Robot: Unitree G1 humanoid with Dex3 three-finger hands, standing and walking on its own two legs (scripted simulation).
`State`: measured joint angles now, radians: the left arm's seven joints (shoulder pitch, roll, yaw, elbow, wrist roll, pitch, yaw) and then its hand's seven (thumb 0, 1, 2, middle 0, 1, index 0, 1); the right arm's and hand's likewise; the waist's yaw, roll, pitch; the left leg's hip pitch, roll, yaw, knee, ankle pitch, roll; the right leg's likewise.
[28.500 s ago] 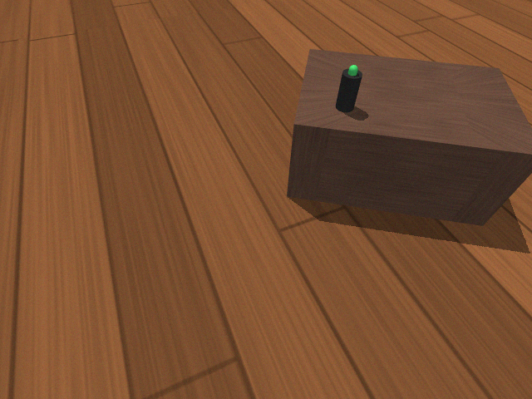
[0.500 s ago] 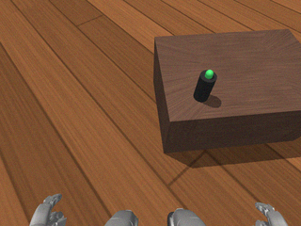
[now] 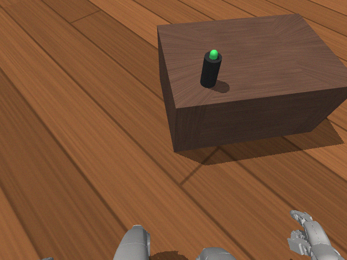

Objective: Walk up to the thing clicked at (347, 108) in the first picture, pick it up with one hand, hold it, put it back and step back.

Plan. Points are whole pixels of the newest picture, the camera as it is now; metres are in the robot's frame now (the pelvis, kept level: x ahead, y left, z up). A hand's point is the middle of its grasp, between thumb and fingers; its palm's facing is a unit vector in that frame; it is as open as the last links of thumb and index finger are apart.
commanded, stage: step back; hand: right
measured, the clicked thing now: (210, 67) +0.87 -0.16 -0.20
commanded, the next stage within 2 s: stand in 1.90 s
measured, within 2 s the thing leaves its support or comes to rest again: neither
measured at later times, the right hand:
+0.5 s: hand out of the picture -0.05 -0.29 -0.12, palm faces -0.17 +0.88 -0.44, open 7.4 cm
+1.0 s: hand out of the picture -0.19 -0.35 -0.15, palm faces -0.18 +0.91 -0.36, open 7.4 cm
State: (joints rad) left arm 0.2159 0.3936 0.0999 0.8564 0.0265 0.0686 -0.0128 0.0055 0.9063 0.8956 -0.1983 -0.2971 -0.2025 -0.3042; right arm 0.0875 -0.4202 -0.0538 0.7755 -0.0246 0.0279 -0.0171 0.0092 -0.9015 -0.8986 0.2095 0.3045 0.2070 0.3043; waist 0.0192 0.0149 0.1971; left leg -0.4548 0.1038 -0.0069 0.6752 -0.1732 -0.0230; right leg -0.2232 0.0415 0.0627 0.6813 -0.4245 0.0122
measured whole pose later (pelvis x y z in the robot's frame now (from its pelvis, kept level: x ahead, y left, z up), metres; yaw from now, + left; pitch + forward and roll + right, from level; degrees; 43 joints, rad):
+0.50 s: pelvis -0.15 -0.04 +0.01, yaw +7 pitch -2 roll -1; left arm 0.11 0.38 0.07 0.77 0.01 0.10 0.01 0.00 0.90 0.90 -0.20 -0.30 -0.20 -0.30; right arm 0.21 -0.36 -0.02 0.86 -0.04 0.02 -0.02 0.01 -0.90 -0.90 0.21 0.30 0.21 0.30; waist -0.01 -0.05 0.17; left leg -0.31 0.00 -0.03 0.63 -0.29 0.02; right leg -0.50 0.10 0.13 1.18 -0.52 -0.01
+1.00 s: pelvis -0.28 -0.09 +0.01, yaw +8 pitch -1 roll +0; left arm 0.23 0.38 0.08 0.90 0.05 0.00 0.00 0.01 0.90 0.89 -0.20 -0.30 -0.21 -0.31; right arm 0.23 -0.42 -0.05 0.93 -0.02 0.04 0.01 0.01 -0.91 -0.90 0.20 0.30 0.20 0.30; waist 0.03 0.05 0.08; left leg -0.34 -0.02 -0.08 0.81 -0.50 -0.02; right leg -0.30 -0.04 -0.01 0.66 -0.34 0.00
